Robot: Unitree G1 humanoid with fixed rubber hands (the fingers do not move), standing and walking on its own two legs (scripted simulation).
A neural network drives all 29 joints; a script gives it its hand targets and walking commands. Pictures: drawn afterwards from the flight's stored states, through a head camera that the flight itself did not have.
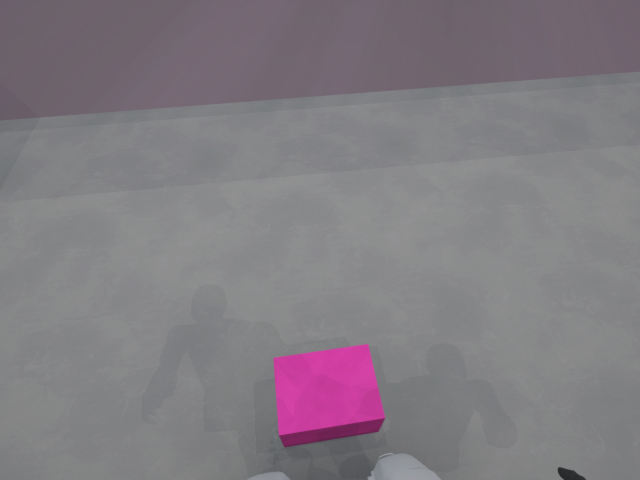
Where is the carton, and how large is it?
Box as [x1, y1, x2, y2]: [273, 344, 384, 446]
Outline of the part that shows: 367,344 273,358 279,436 284,446 373,432 378,430 384,418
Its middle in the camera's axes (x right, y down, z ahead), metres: +0.01 +0.45 +1.08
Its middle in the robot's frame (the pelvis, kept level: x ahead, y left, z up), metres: +0.40 -0.01 -0.66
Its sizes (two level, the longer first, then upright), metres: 0.269 0.197 0.163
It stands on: the floor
